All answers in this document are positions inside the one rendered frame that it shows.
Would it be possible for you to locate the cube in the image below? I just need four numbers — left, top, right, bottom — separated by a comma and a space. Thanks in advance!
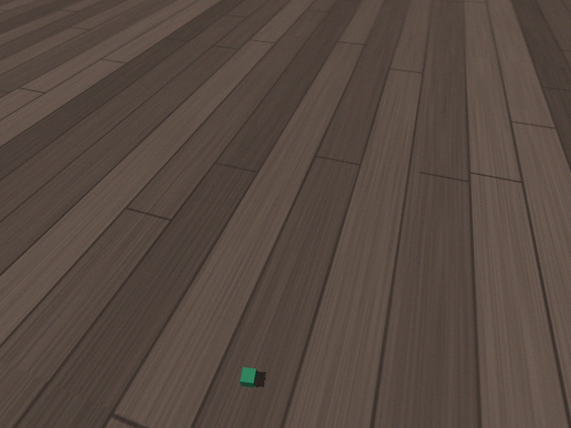
240, 367, 257, 388

